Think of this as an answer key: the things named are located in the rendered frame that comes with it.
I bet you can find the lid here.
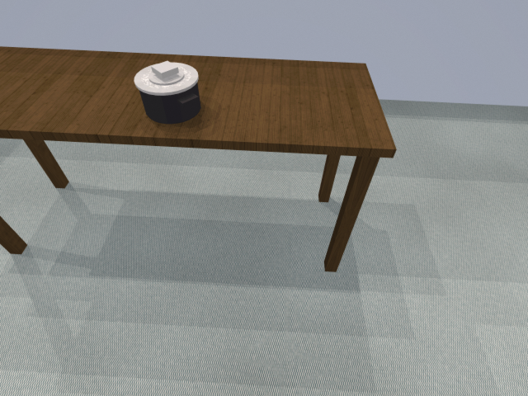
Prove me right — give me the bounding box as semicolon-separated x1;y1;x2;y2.
134;63;199;96

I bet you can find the table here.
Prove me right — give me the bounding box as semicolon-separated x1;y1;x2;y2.
0;46;397;272

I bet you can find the pot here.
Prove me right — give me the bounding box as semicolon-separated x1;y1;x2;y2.
139;83;201;124

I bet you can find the knob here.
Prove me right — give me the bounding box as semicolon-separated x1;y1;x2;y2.
151;61;179;79

